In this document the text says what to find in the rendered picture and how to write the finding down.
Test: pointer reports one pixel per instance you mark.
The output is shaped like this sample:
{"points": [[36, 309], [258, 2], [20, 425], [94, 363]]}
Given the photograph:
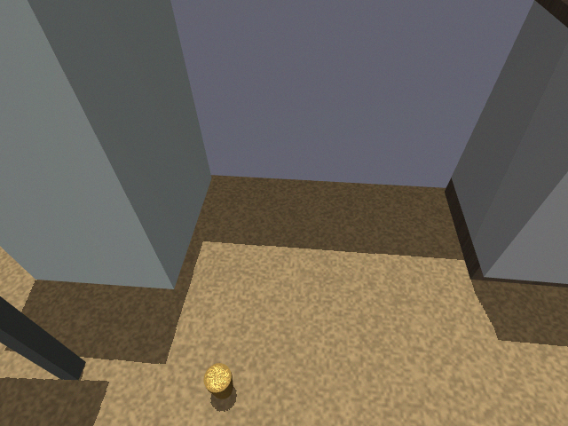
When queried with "cup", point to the cup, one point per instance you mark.
{"points": [[218, 380]]}

